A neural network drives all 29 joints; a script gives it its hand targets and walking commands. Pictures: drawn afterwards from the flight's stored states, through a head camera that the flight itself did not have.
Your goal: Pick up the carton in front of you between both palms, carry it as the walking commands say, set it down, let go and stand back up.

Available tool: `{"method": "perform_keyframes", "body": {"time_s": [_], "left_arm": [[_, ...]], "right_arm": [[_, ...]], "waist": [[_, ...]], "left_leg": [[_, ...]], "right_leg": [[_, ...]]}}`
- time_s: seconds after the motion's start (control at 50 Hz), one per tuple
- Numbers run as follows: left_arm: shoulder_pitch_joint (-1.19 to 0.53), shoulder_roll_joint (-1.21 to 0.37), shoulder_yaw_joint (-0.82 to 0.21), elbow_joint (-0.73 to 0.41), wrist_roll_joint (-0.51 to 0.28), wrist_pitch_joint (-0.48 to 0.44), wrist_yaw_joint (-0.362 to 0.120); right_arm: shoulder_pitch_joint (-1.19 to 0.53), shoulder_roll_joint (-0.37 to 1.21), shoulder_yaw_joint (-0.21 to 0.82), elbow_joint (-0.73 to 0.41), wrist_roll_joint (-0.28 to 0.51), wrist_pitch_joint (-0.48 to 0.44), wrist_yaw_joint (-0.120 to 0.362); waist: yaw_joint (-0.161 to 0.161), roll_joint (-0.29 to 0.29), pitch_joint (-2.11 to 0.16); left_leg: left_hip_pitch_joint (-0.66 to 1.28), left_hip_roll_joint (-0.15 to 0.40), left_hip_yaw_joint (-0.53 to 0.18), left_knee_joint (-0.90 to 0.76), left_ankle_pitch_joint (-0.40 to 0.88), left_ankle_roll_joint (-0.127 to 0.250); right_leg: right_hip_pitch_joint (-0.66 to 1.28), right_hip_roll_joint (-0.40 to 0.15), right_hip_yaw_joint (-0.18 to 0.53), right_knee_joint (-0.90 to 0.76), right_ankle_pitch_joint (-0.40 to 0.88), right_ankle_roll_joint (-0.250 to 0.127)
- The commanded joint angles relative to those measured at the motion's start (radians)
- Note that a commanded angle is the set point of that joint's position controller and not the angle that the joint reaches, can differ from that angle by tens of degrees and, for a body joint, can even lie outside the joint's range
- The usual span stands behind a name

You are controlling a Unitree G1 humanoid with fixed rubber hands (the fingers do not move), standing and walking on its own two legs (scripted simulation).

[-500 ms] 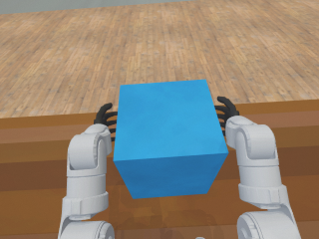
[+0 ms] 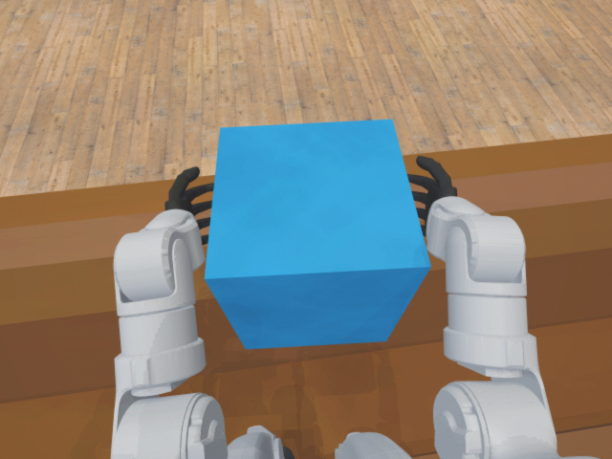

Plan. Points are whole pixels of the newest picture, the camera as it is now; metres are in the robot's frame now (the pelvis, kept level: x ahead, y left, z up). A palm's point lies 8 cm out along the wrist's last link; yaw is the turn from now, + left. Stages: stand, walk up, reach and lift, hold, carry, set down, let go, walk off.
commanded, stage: carry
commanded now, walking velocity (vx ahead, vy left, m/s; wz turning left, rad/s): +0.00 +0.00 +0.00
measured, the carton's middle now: (311, 245) +0.38 -0.02 +0.01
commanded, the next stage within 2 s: none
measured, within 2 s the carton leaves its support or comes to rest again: neither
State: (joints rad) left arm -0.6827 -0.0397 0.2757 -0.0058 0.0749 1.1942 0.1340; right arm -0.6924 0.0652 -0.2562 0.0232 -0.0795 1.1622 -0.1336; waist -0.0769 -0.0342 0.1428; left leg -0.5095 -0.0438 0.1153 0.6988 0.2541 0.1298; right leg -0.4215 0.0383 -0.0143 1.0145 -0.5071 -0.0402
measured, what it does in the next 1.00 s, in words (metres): goes down: right foot, then left foot 0.12 m lower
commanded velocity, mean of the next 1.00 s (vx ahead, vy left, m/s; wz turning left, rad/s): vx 0.30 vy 0.00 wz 0.00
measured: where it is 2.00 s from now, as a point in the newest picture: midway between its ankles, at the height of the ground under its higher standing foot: (270, 192)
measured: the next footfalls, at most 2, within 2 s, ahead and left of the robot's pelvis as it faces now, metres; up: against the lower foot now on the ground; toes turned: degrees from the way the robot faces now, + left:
right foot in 0.10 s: +0.08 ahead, -0.08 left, -0.01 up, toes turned +1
left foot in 0.32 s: +0.33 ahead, +0.03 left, -0.13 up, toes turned +0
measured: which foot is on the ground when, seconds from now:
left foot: down 0.00-0.10, up 0.12-0.30, down 0.32-0.80, up 0.82-1.00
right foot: up 0.00-0.08, down 0.10-0.32, up 0.34-0.78, down 0.80-1.00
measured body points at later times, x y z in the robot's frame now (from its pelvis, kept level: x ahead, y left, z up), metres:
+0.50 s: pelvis +0.30 +0.02 -0.15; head +0.31 +0.04 +0.30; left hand +0.67 +0.18 -0.02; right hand +0.67 -0.12 -0.02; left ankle +0.29 +0.04 -0.85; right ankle +0.28 -0.13 -0.78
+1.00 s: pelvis +0.64 +0.00 -0.27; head +0.69 +0.01 +0.17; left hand +0.99 +0.19 -0.20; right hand +1.02 -0.11 -0.19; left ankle +0.69 +0.16 -0.90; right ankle +0.61 -0.01 -0.97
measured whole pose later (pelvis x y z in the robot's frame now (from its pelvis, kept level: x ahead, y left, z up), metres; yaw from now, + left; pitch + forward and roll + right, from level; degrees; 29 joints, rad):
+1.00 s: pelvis +0.64 +0.00 -0.27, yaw +1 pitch +4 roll +0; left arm -0.60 -0.02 0.19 0.09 0.03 1.15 0.15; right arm -0.62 0.04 -0.23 0.10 -0.06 1.14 -0.13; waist 0.08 -0.02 0.04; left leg -0.77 0.03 -0.08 1.26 -0.34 0.03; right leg -0.40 0.15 -0.09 0.79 -0.47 -0.18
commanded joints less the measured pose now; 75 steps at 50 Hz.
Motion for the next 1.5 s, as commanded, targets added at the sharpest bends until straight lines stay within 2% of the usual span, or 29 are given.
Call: {"method": "perform_keyframes", "body": {"time_s": [0.0,0.04,0.06,0.1,0.12,0.18,0.24,0.32,0.36,0.38,0.4,0.5,0.66,0.72,0.76,0.78,0.8,0.82,0.86,0.88,1.0,1.12,1.14,1.18,1.2,1.22,1.28,1.4,1.48], "left_arm": [[-0.725,-1.048,-0.727,-0.172,-0.362,-0.023,-0.215],[-0.654,-1.011,-0.739,-0.193,-0.34,-0.02,-0.209],[-0.621,-0.985,-0.731,-0.174,-0.331,-0.02,-0.213],[-0.515,-0.955,-0.718,-0.114,-0.322,-0.01,-0.222],[-0.494,-0.94,-0.72,-0.075,-0.302,-0.022,-0.213],[-0.514,-0.914,-0.764,-0.057,-0.368,-0.007,-0.21],[-0.741,-0.992,-0.808,-0.087,-0.473,-0.003,-0.231],[-0.846,-1.0,-0.765,0.04,-0.515,0.015,-0.239],[-0.885,-0.957,-0.672,0.104,-0.492,0.057,-0.239],[-0.932,-0.981,-0.657,0.094,-0.503,0.07,-0.238],[-0.952,-1.009,-0.662,0.093,-0.508,0.069,-0.233],[-0.877,-1.14,-0.638,0.082,-0.496,0.036,-0.22],[-0.63,-1.114,-0.648,0.055,-0.344,-0.052,-0.174],[-0.606,-1.017,-0.642,0.002,-0.286,-0.075,-0.16],[-0.539,-0.945,-0.64,-0.011,-0.255,-0.082,-0.16],[-0.514,-0.911,-0.636,-0.003,-0.245,-0.085,-0.164],[-0.501,-0.868,-0.629,0.041,-0.242,-0.078,-0.166],[-0.462,-0.867,-0.644,0.075,-0.266,-0.07,-0.175],[-0.577,-0.959,-0.709,0.022,-0.38,-0.055,-0.203],[-0.629,-0.998,-0.74,-0.005,-0.422,-0.057,-0.214],[-0.777,-1.155,-0.839,-0.081,-0.574,-0.093,-0.26],[-0.665,-1.121,-0.831,-0.07,-0.584,-0.13,-0.273],[-0.63,-1.105,-0.825,-0.045,-0.579,-0.129,-0.273],[-0.592,-1.082,-0.822,0.007,-0.567,-0.126,-0.275],[-0.589,-1.065,-0.807,0.029,-0.551,-0.121,-0.276],[-0.593,-1.044,-0.771,0.054,-0.533,-0.104,-0.271],[-0.539,-0.982,-0.696,0.063,-0.436,-0.083,-0.237],[-0.568,-0.997,-0.653,0.013,-0.331,-0.122,-0.204],[-0.543,-0.981,-0.679,-0.018,-0.314,-0.141,-0.18]], "right_arm": [[-0.758,1.111,0.8,-0.205,0.504,0.003,0.266],[-0.76,1.083,0.843,-0.25,0.529,0.003,0.266],[-0.748,1.076,0.841,-0.245,0.54,0.004,0.262],[-0.718,1.022,0.843,-0.197,0.527,0.017,0.263],[-0.759,1.019,0.83,-0.192,0.515,0.03,0.271],[-0.632,0.924,0.73,-0.057,0.436,0.05,0.266],[-0.596,0.888,0.604,0.061,0.371,0.07,0.257],[-0.562,0.773,0.479,0.183,0.307,0.081,0.251],[-0.632,0.754,0.44,0.234,0.287,0.093,0.234],[-0.684,0.76,0.441,0.218,0.292,0.085,0.23],[-0.718,0.823,0.448,0.197,0.336,0.087,0.236],[-0.881,1.028,0.576,0.013,0.467,0.065,0.239],[-0.751,1.13,0.708,-0.066,0.542,-0.014,0.273],[-0.742,1.12,0.769,-0.097,0.584,-0.046,0.284],[-0.736,1.102,0.801,-0.085,0.599,-0.061,0.287],[-0.751,1.094,0.802,-0.065,0.598,-0.061,0.288],[-0.725,1.07,0.785,-0.022,0.58,-0.048,0.286],[-0.646,1.019,0.74,0.022,0.541,-0.033,0.271],[-0.628,0.954,0.695,0.007,0.464,-0.018,0.242],[-0.587,0.966,0.669,-0.002,0.435,-0.015,0.231],[-0.592,0.987,0.655,-0.027,0.351,-0.063,0.213],[-0.518,0.923,0.679,-0.08,0.292,-0.088,0.177],[-0.511,0.896,0.678,-0.081,0.284,-0.084,0.173],[-0.451,0.85,0.664,-0.061,0.272,-0.074,0.173],[-0.44,0.828,0.65,-0.04,0.271,-0.068,0.177],[-0.405,0.804,0.648,0.015,0.276,-0.062,0.181],[-0.544,0.929,0.741,-0.022,0.416,-0.052,0.214],[-0.738,1.123,0.811,-0.054,0.596,-0.084,0.267],[-0.663,1.12,0.795,-0.032,0.603,-0.103,0.273]], "waist": [[0.011,0.127,-0.682],[0.019,0.138,-0.676],[0.107,0.007,-0.608],[0.117,-0.098,-0.501],[0.173,-0.27,-0.501],[0.286,-0.058,-0.557],[0.177,0.104,-0.48],[-0.066,0.168,-0.533],[0.007,0.287,-0.571],[0.0,0.328,-0.608],[0.023,0.183,-0.594],[0.056,0.098,-0.517],[-0.095,0.098,-0.571],[-0.037,0.139,-0.588],[0.21,0.138,-0.707],[0.303,-0.105,-0.606],[0.212,-0.215,-0.607],[0.142,-0.127,-0.714],[0.118,0.004,-0.64],[0.115,-0.081,-0.705],[0.169,0.072,-0.577],[0.225,-0.06,-0.548],[0.214,-0.098,-0.546],[-0.02,-0.087,-0.663],[-0.096,0.129,-0.605],[-0.013,0.267,-0.665],[0.003,0.024,-0.715],[0.005,0.106,-0.594],[-0.071,0.067,-0.587]], "left_leg": [[0.663,0.265,-0.353,-0.193,0.47,0.114],[0.491,0.219,-0.257,-0.232,0.39,0.087],[0.384,0.085,-0.097,-0.083,0.171,0.005],[-0.024,-0.006,0.001,0.206,-0.499,-0.049],[-0.445,0.024,-0.166,0.148,-0.779,-0.082],[-0.614,0.013,-0.096,0.037,-0.468,-0.125],[0.262,-0.019,-0.016,-0.382,0.153,-0.152],[0.796,0.183,-0.161,-0.151,0.151,-0.034],[0.821,0.336,-0.416,-0.085,0.109,-0.001],[0.775,0.41,-0.617,-0.111,-0.241,0.127],[0.654,0.386,-0.658,-0.174,-0.435,0.077],[0.39,0.268,-0.522,-0.21,-0.278,0.048],[0.658,0.008,-0.278,0.114,0.139,-0.049],[0.417,-0.009,-0.209,0.263,-0.057,-0.045],[0.185,0.071,-0.11,0.663,0.176,-0.081],[-0.029,-0.025,-0.049,1.007,-0.403,-0.123],[-0.358,-0.079,-0.109,1.135,-0.965,-0.136],[-0.453,-0.022,-0.239,1.079,-0.902,-0.139],[-0.447,0.062,-0.214,0.764,-0.75,-0.081],[-0.463,0.06,-0.224,0.787,-0.721,-0.085],[-0.365,0.059,-0.124,0.322,-0.269,-0.093],[0.067,-0.053,0.027,-0.21,0.156,-0.078],[0.131,-0.04,0.012,-0.269,0.189,-0.071],[0.523,0.023,-0.029,-0.205,0.185,-0.007],[0.639,0.114,-0.125,-0.286,0.166,0.025],[0.971,0.315,-0.379,0.02,0.538,0.129],[0.81,0.348,-0.637,-0.083,-0.241,0.226],[0.454,0.247,-0.477,-0.072,0.147,0.106],[0.536,0.04,-0.287,0.118,-0.037,0.018]], "right_leg": [[-0.076,-0.022,0.082,-0.326,0.032,0.016],[0.192,0.038,-0.021,-0.365,0.297,0.041],[0.324,0.052,-0.068,-0.664,0.534,0.056],[0.657,-0.058,0.049,-0.821,0.914,0.015],[1.038,-0.126,0.226,-0.405,0.96,-0.048],[1.096,-0.087,0.277,-0.253,0.649,-0.12],[0.235,-0.021,0.113,-0.27,0.202,-0.111],[-0.23,0.057,-0.042,0.434,-0.163,-0.019],[-0.392,-0.017,0.039,0.384,-0.015,-0.031],[-0.491,-0.04,0.075,0.454,-0.003,-0.01],[-0.468,-0.064,0.084,0.423,0.015,0.006],[-0.368,-0.096,0.025,0.188,0.151,0.054],[-0.361,0.058,-0.125,-0.377,0.725,-0.001],[0.072,0.075,-0.123,-0.583,1.001,-0.027],[0.519,-0.032,-0.023,-0.517,0.995,-0.101],[0.613,-0.106,0.04,-0.634,0.934,-0.144],[0.863,-0.231,0.186,-0.334,1.348,-0.191],[0.953,-0.375,0.392,-0.331,1.239,-0.288],[0.743,-0.262,0.321,-0.343,0.871,-0.203],[0.684,-0.318,0.5,-0.338,0.699,-0.281],[0.419,-0.1,0.273,-0.29,0.769,-0.126],[0.298,-0.008,0.132,-0.114,0.659,-0.086],[0.302,-0.005,0.119,-0.045,0.615,-0.078],[0.113,-0.076,0.027,0.33,0.905,-0.02],[-0.065,0.008,-0.029,0.656,0.421,0.024],[-0.432,0.045,0.039,0.8,-0.198,0.052],[-0.569,-0.049,0.136,0.551,0.003,0.021],[-0.372,-0.067,0.028,0.24,0.307,0.011],[-0.354,0.003,-0.056,-0.246,0.718,-0.009]]}}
